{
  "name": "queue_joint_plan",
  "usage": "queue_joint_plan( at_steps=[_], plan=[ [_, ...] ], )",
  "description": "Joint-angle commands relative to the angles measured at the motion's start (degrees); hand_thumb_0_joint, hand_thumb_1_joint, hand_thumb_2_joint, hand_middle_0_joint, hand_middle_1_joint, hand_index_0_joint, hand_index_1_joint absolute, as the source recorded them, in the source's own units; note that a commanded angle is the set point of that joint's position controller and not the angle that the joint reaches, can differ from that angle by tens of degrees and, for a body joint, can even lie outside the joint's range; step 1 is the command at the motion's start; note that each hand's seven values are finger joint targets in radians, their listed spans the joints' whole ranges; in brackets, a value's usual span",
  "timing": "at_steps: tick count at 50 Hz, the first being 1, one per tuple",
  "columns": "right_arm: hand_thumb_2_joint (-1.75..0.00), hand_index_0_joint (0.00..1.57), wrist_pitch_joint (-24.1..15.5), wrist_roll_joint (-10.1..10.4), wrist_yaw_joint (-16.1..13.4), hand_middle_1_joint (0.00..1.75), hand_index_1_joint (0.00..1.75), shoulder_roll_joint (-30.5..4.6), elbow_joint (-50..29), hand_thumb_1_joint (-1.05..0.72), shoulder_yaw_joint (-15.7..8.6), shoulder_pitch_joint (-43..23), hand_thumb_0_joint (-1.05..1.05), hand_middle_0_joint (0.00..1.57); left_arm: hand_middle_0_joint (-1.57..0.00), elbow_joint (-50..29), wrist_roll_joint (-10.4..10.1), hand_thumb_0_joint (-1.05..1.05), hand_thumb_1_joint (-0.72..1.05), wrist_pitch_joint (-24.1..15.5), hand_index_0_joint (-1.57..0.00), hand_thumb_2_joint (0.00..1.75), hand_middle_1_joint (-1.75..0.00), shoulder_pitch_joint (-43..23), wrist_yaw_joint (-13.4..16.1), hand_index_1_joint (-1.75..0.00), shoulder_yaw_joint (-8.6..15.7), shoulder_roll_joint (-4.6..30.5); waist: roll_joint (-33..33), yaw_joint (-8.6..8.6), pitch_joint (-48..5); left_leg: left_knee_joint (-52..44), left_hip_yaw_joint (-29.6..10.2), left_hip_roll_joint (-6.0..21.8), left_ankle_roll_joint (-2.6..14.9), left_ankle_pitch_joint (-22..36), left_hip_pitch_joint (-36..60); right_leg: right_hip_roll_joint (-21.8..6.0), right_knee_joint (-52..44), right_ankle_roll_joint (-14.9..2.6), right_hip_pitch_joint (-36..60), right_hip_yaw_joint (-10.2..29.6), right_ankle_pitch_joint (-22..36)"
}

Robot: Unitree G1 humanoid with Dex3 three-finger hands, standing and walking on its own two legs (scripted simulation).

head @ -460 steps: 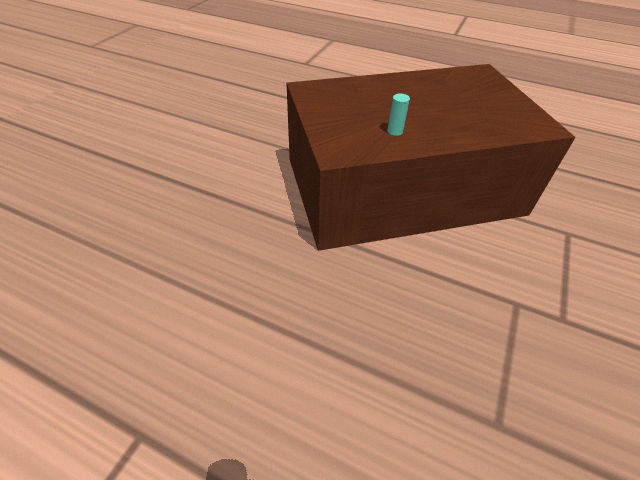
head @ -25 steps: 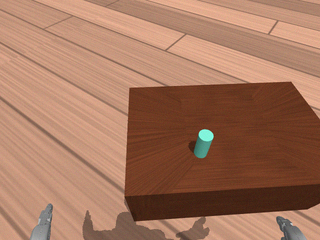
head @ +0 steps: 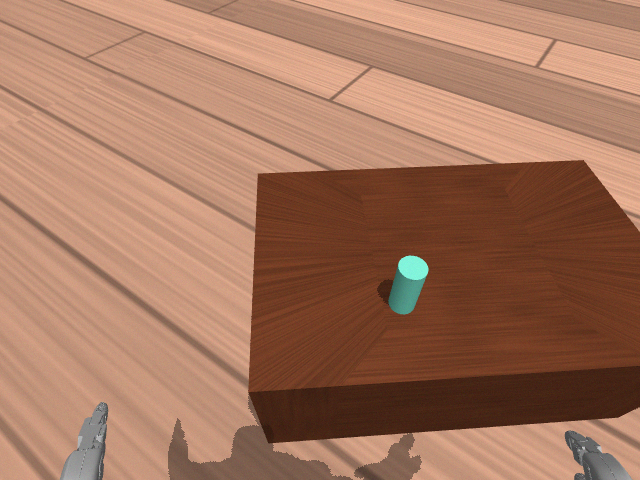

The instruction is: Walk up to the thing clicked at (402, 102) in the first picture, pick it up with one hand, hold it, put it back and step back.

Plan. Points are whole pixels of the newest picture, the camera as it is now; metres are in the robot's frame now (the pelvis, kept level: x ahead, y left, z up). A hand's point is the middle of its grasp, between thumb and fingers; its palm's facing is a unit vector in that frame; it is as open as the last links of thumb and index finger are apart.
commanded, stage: go down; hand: right
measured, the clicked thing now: (407, 286) +0.55 -0.18 -0.24
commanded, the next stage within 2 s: approach in 1.66 s
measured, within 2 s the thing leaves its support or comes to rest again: neither
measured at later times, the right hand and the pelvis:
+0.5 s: hand (573, 443) +0.20 -0.30 -0.05, palm faces +0.15 +0.94 -0.29, open 17.4 cm; pelvis -0.02 +0.00 -0.01, yaw -1 degrees
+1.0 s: hand (581, 316) +0.34 -0.34 +0.01, palm faces +0.18 +0.98 -0.11, open 17.5 cm; pelvis -0.02 +0.00 -0.01, yaw +2 degrees
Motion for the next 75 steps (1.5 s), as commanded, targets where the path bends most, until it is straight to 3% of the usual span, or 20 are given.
queue_joint_plan(
  at_steps=[1,7,11,16,20,24,27,31,35,40,43,46,49,53,56,58,60,65,72,75],
  plan=[
    [-0.01,0.05,-1.26,-0.05,-0.10,0.05,0.05,-11.77,-9.04,0.54,-5.46,-0.29,0.00,0.05,-0.06,-10.61,0.00,0.00,-0.54,-3.10,-0.05,0.04,-0.05,1.09,1.25,-0.06,4.72,8.83,-0.74,0.72,-7.37,-6.33,1.11,-1.47,1.26,19.06,2.99,1.45,-6.14,-1.49,7.63,-1.54,19.89],
    [-0.01,0.05,-2.11,-0.11,0.37,0.05,0.05,-13.20,-10.64,0.55,-6.78,-1.17,0.00,0.04,-0.06,-12.24,-0.02,0.00,-0.54,-3.68,-0.05,0.04,-0.05,0.79,1.76,-0.06,4.03,8.23,-2.18,0.13,-5.19,-6.44,1.24,-1.50,1.55,12.74,1.17,1.46,-7.30,-1.40,5.71,-1.47,13.36],
    [-0.01,0.05,-2.46,0.33,0.69,0.05,0.05,-13.82,-11.00,0.57,-7.90,-0.31,0.00,0.04,-0.06,-12.96,0.02,0.00,-0.54,-4.12,-0.05,0.04,-0.05,2.14,2.06,-0.06,3.70,8.17,-2.81,-0.14,-6.62,-5.77,1.21,-1.41,1.60,14.03,1.72,1.42,-6.57,-1.34,6.29,-1.24,15.27],
    [-0.01,0.05,-5.62,0.34,0.00,0.05,0.05,-17.67,-14.08,0.54,-9.65,-10.88,0.00,0.05,-0.06,-16.49,0.20,0.00,-0.54,-4.92,-0.05,0.05,-0.05,-0.75,3.03,-0.06,0.85,6.68,-2.07,0.84,-5.87,-6.70,0.65,-1.18,1.29,10.49,1.12,1.27,-6.95,-1.45,5.45,-1.00,10.64],
    [0.00,0.05,-8.66,2.20,0.76,0.05,0.05,-19.34,-11.14,0.54,-11.82,-16.74,0.00,0.05,-0.06,-11.40,0.55,0.00,-0.55,-5.92,-0.05,0.05,-0.05,0.75,3.59,-0.06,0.48,6.67,-5.79,1.07,-5.52,-6.79,-0.48,-0.63,1.47,8.92,0.30,1.31,-7.12,-1.47,5.57,-1.14,8.45],
    [0.00,0.05,-11.28,3.92,3.11,0.04,0.04,-23.28,-6.87,0.57,-14.73,-26.19,0.00,0.05,-0.05,-11.50,0.60,0.00,-0.55,-7.17,-0.05,0.05,-0.05,2.65,3.82,-0.06,1.82,8.84,-5.48,3.50,-8.86,-7.14,-0.64,-0.68,1.17,11.51,0.77,1.13,-6.61,-1.72,7.83,-0.92,10.01],
    [0.00,0.05,-13.28,4.79,5.57,0.04,0.04,-23.27,2.76,0.55,-14.53,-33.37,0.00,0.06,-0.05,-9.76,0.44,0.00,-0.54,-7.94,-0.05,0.05,-0.05,0.61,3.79,-0.05,1.65,9.43,-3.68,4.11,-6.65,-7.39,-0.12,-0.98,1.16,10.21,-0.66,0.81,-7.43,-1.76,6.71,-0.26,8.56],
    [0.00,0.05,-16.27,5.29,9.04,0.04,0.04,-25.99,16.38,0.54,-16.07,-38.90,0.00,0.06,-0.05,-9.98,0.18,0.00,-0.55,-9.00,-0.05,0.05,-0.05,-1.51,3.10,-0.06,2.02,9.91,-1.20,3.62,-7.01,-6.90,0.01,-1.03,1.29,11.72,-0.96,0.81,-6.84,-2.08,5.16,-0.20,10.42],
    [-0.01,0.05,-20.36,5.70,12.37,0.05,0.05,-30.89,25.07,0.56,-19.33,-42.17,0.00,0.05,-0.05,-8.97,0.36,0.00,-0.54,-8.98,-0.05,0.04,-0.05,-0.15,1.61,-0.05,-2.53,6.85,-2.34,0.99,-10.54,-5.45,0.01,-1.35,1.60,17.53,2.09,1.22,-5.74,-2.04,5.56,-0.80,17.48],
    [-0.01,0.05,-27.12,5.48,14.39,0.05,0.05,-37.12,26.86,0.58,-22.74,-49.63,0.00,0.05,-0.05,-10.23,0.92,0.00,-0.54,-8.64,-0.05,0.05,-0.05,-2.23,1.07,-0.05,2.59,11.26,-6.07,1.75,-16.44,-4.07,-0.47,-1.86,2.28,18.44,1.81,0.98,-5.67,-1.96,7.98,-0.68,19.19],
    [-0.01,0.05,-30.30,5.86,14.93,0.05,0.05,-38.27,28.41,0.56,-23.94,-52.42,0.00,0.05,-0.05,-10.94,0.95,0.00,-0.55,-8.05,-0.05,0.06,-0.05,-4.13,0.51,-0.06,-0.13,9.12,-7.42,1.24,-18.11,-3.52,-0.44,-2.14,2.59,18.90,1.24,0.85,-5.02,-1.94,8.31,-0.38,21.69],
    [-0.01,0.05,-32.52,6.05,15.41,0.04,0.04,-38.28,29.80,0.55,-23.74,-56.36,0.00,0.06,-0.05,-11.86,1.12,0.00,-0.56,-7.52,-0.04,0.06,-0.05,-3.25,0.59,-0.06,-1.37,8.34,-6.21,2.87,-21.32,-3.44,-0.51,-2.34,2.26,21.68,1.33,0.61,-3.72,-1.96,10.54,-0.36,25.26],
    [-0.01,0.06,-33.04,5.76,16.18,0.04,0.04,-36.51,33.42,0.50,-21.85,-55.23,0.00,0.07,-0.05,-9.72,1.28,0.00,-0.55,-6.47,-0.05,0.06,-0.05,1.56,0.59,-0.06,0.64,10.30,-6.04,4.69,-20.20,-3.39,-0.40,-2.59,2.17,22.91,-1.08,0.49,-3.39,-2.00,11.47,-0.40,27.56],
    [-0.01,0.05,-34.47,5.54,16.17,0.04,0.04,-39.61,32.59,0.51,-22.79,-60.46,0.00,0.06,-0.05,-6.29,1.49,0.00,-0.55,-5.53,-0.05,0.05,-0.05,1.50,-0.34,-0.06,1.50,10.38,-9.56,4.03,-15.16,-3.19,0.02,-2.68,2.57,18.46,-6.32,0.07,-3.96,-1.62,9.60,-0.10,25.30],
    [-0.01,0.05,-35.68,5.05,16.09,0.04,0.04,-40.97,32.86,0.55,-23.32,-63.68,0.00,0.06,-0.05,-9.88,1.57,0.00,-0.54,-5.59,-0.05,0.05,-0.05,-0.62,-0.90,-0.06,2.76,11.74,-9.07,5.17,-19.19,-2.91,0.31,-2.78,2.55,18.60,-5.63,-0.37,-3.64,-1.49,11.56,0.43,25.35],
    [-0.02,0.05,-36.51,5.51,16.53,0.04,0.04,-41.07,32.93,0.52,-23.42,-65.79,0.00,0.06,-0.05,-11.52,1.29,0.00,-0.54,-5.35,-0.05,0.05,-0.05,-1.28,-1.32,-0.05,0.55,10.00,-9.05,5.24,-19.29,-2.96,0.40,-2.89,2.52,18.40,-5.78,-0.26,-3.36,-1.53,11.58,0.56,25.56],
    [-0.01,0.06,-37.13,5.75,16.91,0.04,0.04,-41.05,35.60,0.51,-23.44,-67.63,0.00,0.07,-0.05,-11.28,1.22,0.00,-0.54,-5.21,-0.05,0.05,-0.05,-0.76,-1.31,-0.05,0.83,9.81,-8.38,6.09,-20.72,-2.71,0.27,-2.84,2.46,19.60,-5.39,-0.14,-2.51,-1.73,11.33,0.53,26.00],
    [-0.01,0.06,-37.80,5.18,17.50,0.04,0.04,-43.92,40.29,0.53,-23.84,-69.66,0.00,0.06,-0.05,-10.99,1.38,0.00,-0.52,-4.81,-0.05,0.04,-0.05,-0.48,-1.94,-0.05,0.13,9.87,-8.63,5.72,-17.74,-2.86,-0.10,-2.59,2.55,16.28,-6.34,0.43,-2.81,-2.13,5.08,0.03,16.92],
    [0.00,0.06,-39.45,4.81,17.67,0.04,0.04,-49.76,38.76,0.56,-26.96,-74.09,0.00,0.07,-0.05,-18.53,1.35,0.00,-0.53,-4.25,-0.05,0.05,-0.05,-2.57,-2.46,-0.05,1.10,11.87,-9.76,6.05,-26.45,-1.30,0.22,-2.98,2.60,19.20,-3.99,0.15,-1.12,-1.89,7.71,0.57,22.03],
    [0.00,0.06,-39.94,5.00,17.73,0.04,0.04,-48.67,41.66,0.56,-26.56,-74.43,0.00,0.07,-0.05,-15.33,1.36,0.00,-0.53,-3.78,-0.05,0.05,-0.05,0.39,-2.64,-0.05,-0.26,10.27,-10.33,6.54,-23.33,-1.32,0.45,-3.33,2.62,18.05,-6.23,0.06,-0.92,-1.89,6.58,0.54,21.07]
  ],
)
